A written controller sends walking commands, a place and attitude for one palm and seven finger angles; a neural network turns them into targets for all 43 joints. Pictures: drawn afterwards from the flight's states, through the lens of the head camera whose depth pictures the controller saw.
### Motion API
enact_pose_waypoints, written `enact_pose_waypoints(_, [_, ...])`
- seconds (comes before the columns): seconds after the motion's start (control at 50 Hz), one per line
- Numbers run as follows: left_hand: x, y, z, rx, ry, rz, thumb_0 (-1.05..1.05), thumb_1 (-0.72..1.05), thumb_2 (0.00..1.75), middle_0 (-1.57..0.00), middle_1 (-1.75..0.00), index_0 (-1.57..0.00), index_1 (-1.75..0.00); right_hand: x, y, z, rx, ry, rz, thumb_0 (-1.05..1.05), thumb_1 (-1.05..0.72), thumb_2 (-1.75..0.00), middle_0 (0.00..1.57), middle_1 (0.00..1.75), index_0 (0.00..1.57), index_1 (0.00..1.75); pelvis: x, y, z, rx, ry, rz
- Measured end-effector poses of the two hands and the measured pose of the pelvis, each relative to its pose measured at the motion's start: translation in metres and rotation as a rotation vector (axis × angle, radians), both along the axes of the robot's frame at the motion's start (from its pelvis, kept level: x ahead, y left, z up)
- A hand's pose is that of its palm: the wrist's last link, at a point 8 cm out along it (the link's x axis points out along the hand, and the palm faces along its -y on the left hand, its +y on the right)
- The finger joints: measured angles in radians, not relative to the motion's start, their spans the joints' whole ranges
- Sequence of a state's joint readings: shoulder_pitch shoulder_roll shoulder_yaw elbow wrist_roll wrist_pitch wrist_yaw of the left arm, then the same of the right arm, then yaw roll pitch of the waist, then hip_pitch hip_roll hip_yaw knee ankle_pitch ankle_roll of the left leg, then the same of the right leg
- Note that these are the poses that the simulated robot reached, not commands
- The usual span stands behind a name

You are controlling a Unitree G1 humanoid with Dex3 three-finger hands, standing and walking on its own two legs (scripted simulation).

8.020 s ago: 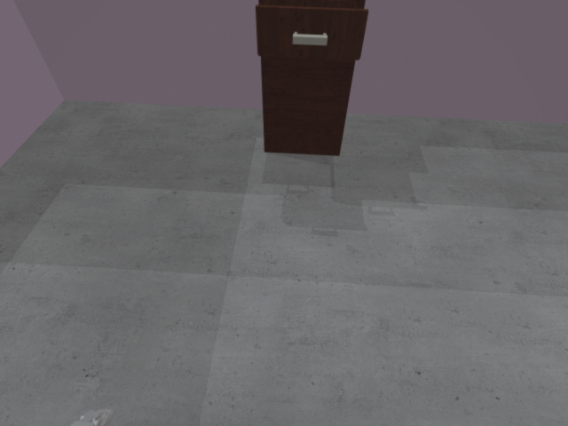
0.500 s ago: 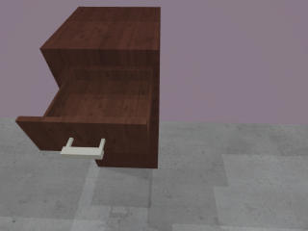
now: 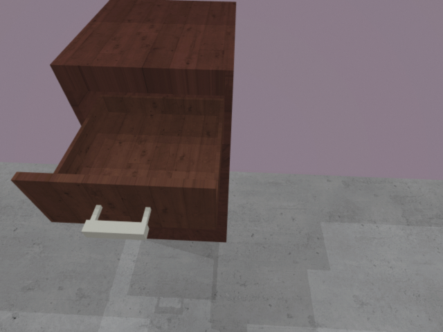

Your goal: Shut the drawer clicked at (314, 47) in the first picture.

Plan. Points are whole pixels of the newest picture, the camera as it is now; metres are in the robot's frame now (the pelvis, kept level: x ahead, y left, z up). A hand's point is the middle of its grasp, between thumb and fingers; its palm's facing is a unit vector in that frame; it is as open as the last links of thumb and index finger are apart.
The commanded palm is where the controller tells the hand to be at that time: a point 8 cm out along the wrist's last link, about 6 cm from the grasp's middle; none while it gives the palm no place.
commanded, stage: come to a stop and stand still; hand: left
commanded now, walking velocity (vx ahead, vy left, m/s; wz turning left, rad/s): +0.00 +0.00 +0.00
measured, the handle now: (119, 220) +0.31 +0.23 +0.00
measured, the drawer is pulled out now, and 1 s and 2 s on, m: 0.28 0.28 0.28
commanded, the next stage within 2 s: look again from close up in 0.80 s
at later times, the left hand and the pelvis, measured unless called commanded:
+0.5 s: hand out of the picture -0.02 +0.18 -0.17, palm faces +0.02 -0.98 -0.20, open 7.3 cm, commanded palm none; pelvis -0.04 +0.01 +0.00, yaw +0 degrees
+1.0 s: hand out of the picture -0.10 +0.16 -0.17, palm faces +0.05 -0.99 -0.15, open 7.4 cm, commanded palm none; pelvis -0.05 +0.01 +0.00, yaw +0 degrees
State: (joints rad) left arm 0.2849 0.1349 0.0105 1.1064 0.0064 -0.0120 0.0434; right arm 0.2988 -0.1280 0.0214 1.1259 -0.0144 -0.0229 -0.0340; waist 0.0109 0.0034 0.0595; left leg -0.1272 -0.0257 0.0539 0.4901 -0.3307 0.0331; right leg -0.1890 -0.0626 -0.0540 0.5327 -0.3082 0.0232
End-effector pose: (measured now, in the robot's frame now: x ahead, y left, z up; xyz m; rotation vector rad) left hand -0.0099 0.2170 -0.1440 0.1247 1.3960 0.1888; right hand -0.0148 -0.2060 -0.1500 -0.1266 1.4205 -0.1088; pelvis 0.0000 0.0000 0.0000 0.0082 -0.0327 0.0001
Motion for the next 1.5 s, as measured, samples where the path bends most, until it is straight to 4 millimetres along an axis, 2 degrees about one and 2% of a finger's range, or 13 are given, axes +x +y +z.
enact_pose_waypoints(0.18, [0.018,0.003,0.005,0.027,-0.04,-0.029,0.0,0.92,0.89,-0.2,-0.3,-0.2,-0.3,0.003,-0.006,0.0,0.002,-0.005,-0.011,0.01,-0.92,-0.9,0.2,0.3,0.2,0.3,0.0,-0.004,0.002,-0.001,0.005,-0.004])
enact_pose_waypoints(0.36, [0.005,0.007,-0.001,0.015,-0.078,-0.066,0.0,0.91,0.89,-0.2,-0.3,-0.2,-0.3,0.007,-0.024,0.008,-0.06,-0.12,-0.02,0.01,-0.92,-0.9,0.2,0.3,0.2,0.3,-0.022,0.001,-0.002,-0.011,-0.021,-0.003])
enact_pose_waypoints(0.48, [-0.011,0.011,0.001,0.002,-0.099,-0.065,0.0,0.91,0.89,-0.2,-0.3,-0.2,-0.3,0.0,-0.017,0.013,-0.048,-0.154,-0.001,0.0,-0.91,-0.9,0.2,0.3,0.2,0.3,-0.037,0.005,0.001,-0.012,-0.032,-0.004])
enact_pose_waypoints(0.6, [-0.038,0.012,0.002,-0.003,-0.072,-0.047,0.0,0.91,0.89,-0.2,-0.3,-0.2,-0.3,-0.022,-0.011,0.013,-0.034,-0.122,0.002,0.0,-0.92,-0.9,0.2,0.3,0.2,0.3,-0.047,0.008,0.003,-0.008,-0.022,0.001])
enact_pose_waypoints(0.78, [-0.08,0.007,0.002,-0.016,0.026,-0.014,0.0,0.91,0.89,-0.2,-0.3,-0.2,-0.3,-0.06,0.001,0.009,-0.005,-0.018,-0.017,0.0,-0.91,-0.9,0.2,0.3,0.2,0.3,-0.053,0.009,0.004,-0.007,-0.012,0.003])
enact_pose_waypoints(0.9, [-0.092,-0.002,0.002,-0.033,0.067,-0.001,0.0,0.91,0.89,-0.2,-0.3,-0.2,-0.3,-0.074,0.007,0.008,0.009,0.03,-0.031,0.0,-0.91,-0.9,0.2,0.3,0.2,0.3,-0.052,0.008,0.004,-0.006,-0.007,0.003])
enact_pose_waypoints(1.02, [-0.089,-0.012,0.0,-0.051,0.065,0.002,0.0,0.91,0.89,-0.2,-0.3,-0.2,-0.3,-0.074,0.011,0.007,0.019,0.039,-0.038,0.0,-0.91,-0.9,0.2,0.3,0.2,0.3,-0.05,0.006,0.004,-0.005,-0.009,0.002])
enact_pose_waypoints(1.2, [-0.068,-0.021,-0.002,-0.064,0.014,-0.008,0.0,0.91,0.89,-0.2,-0.3,-0.2,-0.3,-0.057,0.011,0.007,0.023,-0.001,-0.037,0.0,-0.91,-0.9,0.2,0.3,0.2,0.3,-0.047,0.003,0.005,-0.005,-0.015,-0.002])
enact_pose_waypoints(1.32, [-0.059,-0.021,-0.001,-0.058,-0.005,-0.016,0.0,0.91,0.89,-0.2,-0.3,-0.2,-0.3,-0.05,0.007,0.007,0.016,-0.013,-0.035,0.01,-0.91,-0.9,0.2,0.3,0.2,0.3,-0.046,0.001,0.005,-0.005,-0.014,-0.004])
enact_pose_waypoints(1.5, [-0.059,-0.016,0.001,-0.045,0.004,-0.014,0.0,0.91,0.89,-0.2,-0.3,-0.2,-0.3,-0.05,0.001,0.009,0.007,-0.004,-0.036,0.0,-0.91,-0.9,0.2,0.3,0.2,0.3,-0.044,-0.001,0.006,-0.005,-0.013,-0.006])
